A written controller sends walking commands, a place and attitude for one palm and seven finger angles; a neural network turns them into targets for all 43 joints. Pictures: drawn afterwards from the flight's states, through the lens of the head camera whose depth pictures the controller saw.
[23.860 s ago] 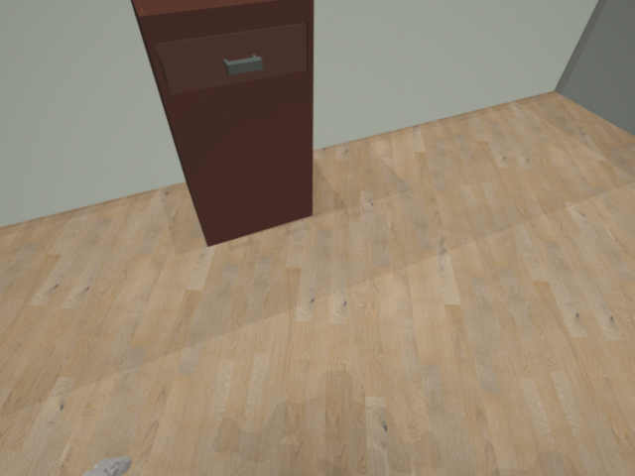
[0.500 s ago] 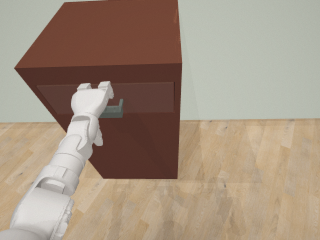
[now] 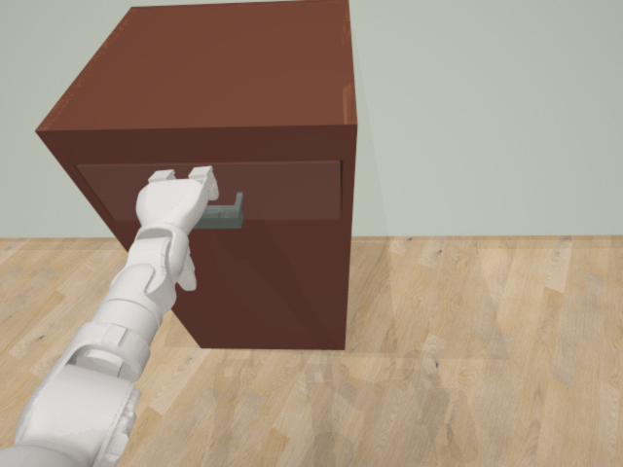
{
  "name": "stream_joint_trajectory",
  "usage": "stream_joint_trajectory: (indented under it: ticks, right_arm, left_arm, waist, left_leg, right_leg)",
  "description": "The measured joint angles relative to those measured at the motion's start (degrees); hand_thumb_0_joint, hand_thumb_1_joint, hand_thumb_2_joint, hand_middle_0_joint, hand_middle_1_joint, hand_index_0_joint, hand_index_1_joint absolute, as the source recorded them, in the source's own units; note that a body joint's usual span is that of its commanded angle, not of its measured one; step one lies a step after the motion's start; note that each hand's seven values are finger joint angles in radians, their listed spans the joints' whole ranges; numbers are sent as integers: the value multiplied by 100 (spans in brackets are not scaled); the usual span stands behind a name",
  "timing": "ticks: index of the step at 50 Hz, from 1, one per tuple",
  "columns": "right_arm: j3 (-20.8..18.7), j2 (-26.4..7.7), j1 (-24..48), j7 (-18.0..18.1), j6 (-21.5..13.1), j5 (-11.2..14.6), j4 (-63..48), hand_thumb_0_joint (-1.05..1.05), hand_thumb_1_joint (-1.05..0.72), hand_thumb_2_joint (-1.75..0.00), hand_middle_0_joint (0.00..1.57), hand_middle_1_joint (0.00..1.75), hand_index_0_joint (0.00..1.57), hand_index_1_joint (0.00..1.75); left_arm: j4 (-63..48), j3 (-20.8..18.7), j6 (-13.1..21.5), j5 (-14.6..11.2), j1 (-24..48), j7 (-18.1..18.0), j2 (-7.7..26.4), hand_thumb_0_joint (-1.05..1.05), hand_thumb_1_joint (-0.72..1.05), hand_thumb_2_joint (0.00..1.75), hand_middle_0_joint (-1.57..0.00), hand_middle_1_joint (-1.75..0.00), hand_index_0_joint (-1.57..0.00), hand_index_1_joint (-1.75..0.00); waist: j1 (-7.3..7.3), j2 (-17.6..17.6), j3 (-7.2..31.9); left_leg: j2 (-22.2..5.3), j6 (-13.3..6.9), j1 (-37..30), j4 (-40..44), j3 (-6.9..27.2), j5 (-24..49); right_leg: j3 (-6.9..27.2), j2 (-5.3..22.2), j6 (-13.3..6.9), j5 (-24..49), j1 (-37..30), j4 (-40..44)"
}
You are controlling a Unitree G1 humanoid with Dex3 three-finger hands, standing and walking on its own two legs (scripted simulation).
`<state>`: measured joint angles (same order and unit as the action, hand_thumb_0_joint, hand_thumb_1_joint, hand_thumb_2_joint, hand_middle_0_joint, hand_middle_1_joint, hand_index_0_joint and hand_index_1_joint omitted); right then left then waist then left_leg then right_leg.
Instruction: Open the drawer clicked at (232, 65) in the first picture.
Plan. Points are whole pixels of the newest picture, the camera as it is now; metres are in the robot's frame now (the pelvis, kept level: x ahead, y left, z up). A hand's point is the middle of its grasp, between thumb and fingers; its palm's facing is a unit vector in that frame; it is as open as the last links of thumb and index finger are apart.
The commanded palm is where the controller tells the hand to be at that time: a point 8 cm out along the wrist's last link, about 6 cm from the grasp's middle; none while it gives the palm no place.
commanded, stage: re-aim the fingers above the handle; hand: left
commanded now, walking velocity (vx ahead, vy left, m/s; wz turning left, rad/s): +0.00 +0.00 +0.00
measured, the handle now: (213, 207) +0.52 +0.19 -0.01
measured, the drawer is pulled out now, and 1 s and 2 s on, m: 0.00 0.00 0.00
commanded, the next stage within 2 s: lower the fingers behind the handle in 1.20 s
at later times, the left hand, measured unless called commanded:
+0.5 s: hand (196, 239) +0.42 +0.18 +0.04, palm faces -0.11 -0.06 -0.99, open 13.8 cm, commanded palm +0.41 +0.19 +0.11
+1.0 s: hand (211, 244) +0.41 +0.16 +0.04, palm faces -0.13 -0.09 -0.99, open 13.8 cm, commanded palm +0.41 +0.20 +0.11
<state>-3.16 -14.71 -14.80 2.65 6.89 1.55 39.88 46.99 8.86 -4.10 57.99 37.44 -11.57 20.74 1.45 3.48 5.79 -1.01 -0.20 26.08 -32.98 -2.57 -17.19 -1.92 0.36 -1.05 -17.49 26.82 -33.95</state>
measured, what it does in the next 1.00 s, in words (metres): stands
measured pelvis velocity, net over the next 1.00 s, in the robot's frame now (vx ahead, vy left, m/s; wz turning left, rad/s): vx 0.00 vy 0.01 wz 0.02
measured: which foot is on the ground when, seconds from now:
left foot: down 0.00-1.00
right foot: down 0.00-1.00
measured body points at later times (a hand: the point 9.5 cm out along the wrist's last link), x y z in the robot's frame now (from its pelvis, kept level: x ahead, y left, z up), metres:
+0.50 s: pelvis +0.00 +0.01 +0.00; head +0.04 -0.01 +0.45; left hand +0.42 +0.18 +0.10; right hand +0.08 -0.25 -0.14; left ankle -0.02 +0.12 -0.73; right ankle -0.01 -0.11 -0.73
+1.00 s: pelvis +0.00 +0.01 +0.00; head +0.05 -0.01 +0.44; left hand +0.41 +0.16 +0.10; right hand +0.09 -0.27 -0.13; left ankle -0.02 +0.12 -0.73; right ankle -0.01 -0.11 -0.73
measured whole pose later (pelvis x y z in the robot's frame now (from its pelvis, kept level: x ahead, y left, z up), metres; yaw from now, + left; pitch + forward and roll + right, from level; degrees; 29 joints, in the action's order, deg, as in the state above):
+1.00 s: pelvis +0.00 +0.01 +0.00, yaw +1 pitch +10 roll +0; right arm -3.5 -15.5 -15.7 4.7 5.7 0.7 39.4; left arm 37.1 12.9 6.0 55.8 34.1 -5.2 20.9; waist 1.1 2.6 3.9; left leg -0.3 -0.6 26.7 -34.9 -1.3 -17.8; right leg -3.1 1.1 -0.6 -18.1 26.5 -34.9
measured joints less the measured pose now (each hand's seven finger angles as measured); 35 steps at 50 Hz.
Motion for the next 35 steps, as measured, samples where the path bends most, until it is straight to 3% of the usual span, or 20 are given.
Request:
stream_joint_trajectory:
  ticks: [4,9,12,15,20,22,25,28,30,32,35]
  right_arm:
    - [6,20,2,47,-6,-24,-80,0,-91,-90,21,30,20,30]
    - [4,47,61,63,-68,-65,-85,0,-91,-90,21,30,20,30]
    - [15,72,96,48,-105,-72,-46,0,-91,-90,20,30,20,30]
    - [27,80,75,0,-107,-47,-1,0,-91,-90,20,30,20,30]
    - [2,54,-70,-41,-47,6,14,0,-91,-90,21,30,20,30]
    - [0,42,-108,-13,-36,-9,11,0,-91,-90,21,30,20,30]
    - [-6,35,-110,42,-56,-41,-14,0,-91,-90,21,30,21,30]
    - [-8,45,-33,55,-88,-75,-23,0,-91,-90,21,30,20,30]
    - [13,60,33,47,-109,-97,-25,0,-91,-90,21,30,20,30]
    - [42,82,96,25,-136,-103,-14,0,-91,-90,20,30,20,30]
    - [109,105,162,-14,-126,-81,27,0,-91,-90,20,30,20,30]
  left_arm:
    - [-271,73,367,-3,-162,171,-72,0,-49,30,-32,-120,-32,-120]
    - [-442,-116,796,232,-203,-190,-88,0,-49,30,-32,-120,-32,-120]
    - [-328,-304,663,338,-109,-508,25,0,-49,30,-32,-120,-32,-120]
    - [-67,-352,268,320,17,-596,153,1,-49,30,-32,-120,-32,-120]
    - [22,80,-247,-22,51,-70,165,0,-49,30,-32,-120,-32,-120]
    - [-169,262,-132,-145,-22,196,79,0,-49,30,-32,-120,-32,-120]
    - [-480,443,303,-167,-108,361,-93,0,-49,30,-32,-120,-32,-120]
    - [-625,373,772,21,-89,140,-268,0,-49,30,-32,-120,-32,-120]
    - [-587,199,896,199,-9,-199,-318,0,-49,30,-32,-120,-32,-120]
    - [-447,14,760,342,130,-571,-299,0,-49,30,-32,-120,-32,-120]
    - [-77,-177,192,453,345,-930,-163,1,-49,30,-32,-120,-32,-120]
  waist:
    - [9,-45,-48]
    - [7,-87,-74]
    - [0,-80,-70]
    - [-31,-44,-39]
    - [-79,32,-30]
    - [-69,27,-50]
    - [-31,-14,-94]
    - [13,-66,-114]
    - [48,-88,-105]
    - [69,-93,-102]
    - [52,-64,-107]
  left_leg:
    - [16,-16,-36,-19,7,-9]
    - [26,-33,70,-140,-30,-51]
    - [24,-42,147,-184,-65,-60]
    - [26,-51,190,-173,-79,-43]
    - [56,-77,125,-98,-9,-2]
    - [78,-88,80,-92,30,-1]
    - [104,-97,51,-134,58,-23]
    - [100,-96,100,-214,19,-60]
    - [85,-91,170,-262,-31,-77]
    - [67,-85,243,-293,-83,-81]
    - [37,-72,291,-256,-158,-51]
  right_leg:
    - [-6,16,16,-2,-50,0]
    - [33,30,32,-30,70,-121]
    - [69,29,41,-28,163,-171]
    - [83,31,50,-4,207,-155]
    - [14,57,76,42,79,-17]
    - [-25,78,88,37,9,7]
    - [-53,106,98,4,-36,-31]
    - [-12,104,96,-28,41,-130]
    - [39,92,89,-38,145,-206]
    - [92,75,82,-37,255,-267]
    - [168,41,76,0,356,-273]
